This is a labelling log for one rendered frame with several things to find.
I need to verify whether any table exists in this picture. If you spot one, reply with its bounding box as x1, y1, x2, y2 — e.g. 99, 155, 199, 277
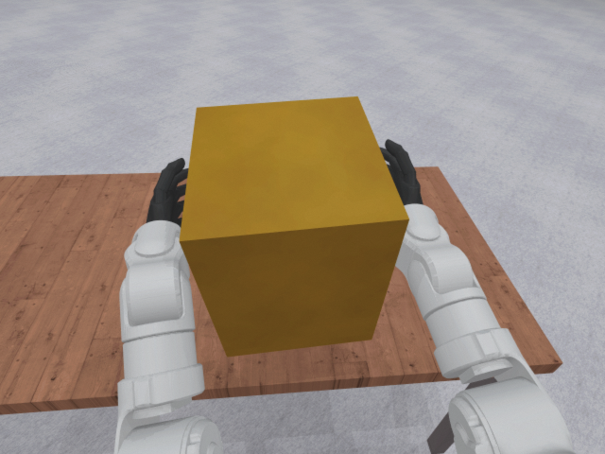
0, 166, 562, 454

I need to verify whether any robot left forearm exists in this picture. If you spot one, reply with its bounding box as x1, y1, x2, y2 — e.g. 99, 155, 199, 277
114, 220, 205, 454

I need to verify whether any robot left hand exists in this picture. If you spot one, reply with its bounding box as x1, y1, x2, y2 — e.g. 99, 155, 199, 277
146, 158, 188, 227

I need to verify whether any carton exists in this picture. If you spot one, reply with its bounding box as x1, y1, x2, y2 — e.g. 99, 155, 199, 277
180, 96, 409, 357

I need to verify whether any robot right forearm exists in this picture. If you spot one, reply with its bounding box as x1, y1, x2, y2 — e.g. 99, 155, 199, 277
395, 203, 573, 448

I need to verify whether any left robot upper arm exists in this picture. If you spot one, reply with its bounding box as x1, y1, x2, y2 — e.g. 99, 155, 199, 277
118, 415, 223, 454

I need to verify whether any robot right hand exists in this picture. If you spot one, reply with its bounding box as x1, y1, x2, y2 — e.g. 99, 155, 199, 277
380, 139, 424, 205

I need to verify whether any right robot upper arm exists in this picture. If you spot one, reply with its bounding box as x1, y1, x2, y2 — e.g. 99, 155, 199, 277
448, 376, 576, 454

